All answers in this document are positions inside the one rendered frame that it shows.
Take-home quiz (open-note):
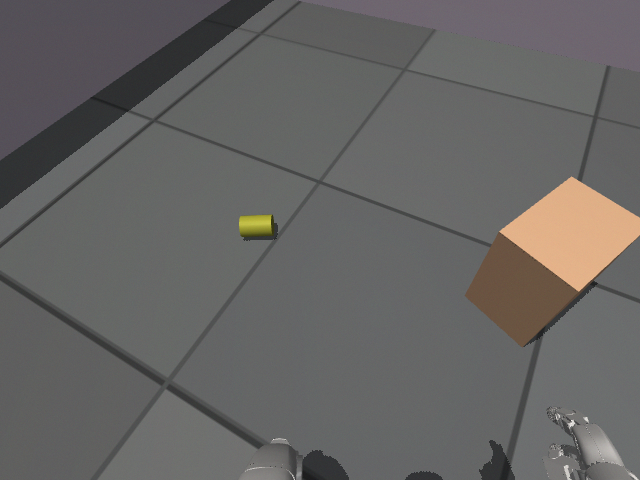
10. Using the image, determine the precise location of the right robot arm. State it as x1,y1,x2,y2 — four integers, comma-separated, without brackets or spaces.
585,462,639,480

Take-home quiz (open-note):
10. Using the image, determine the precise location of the right robot hand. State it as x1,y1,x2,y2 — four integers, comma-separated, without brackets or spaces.
542,407,625,480

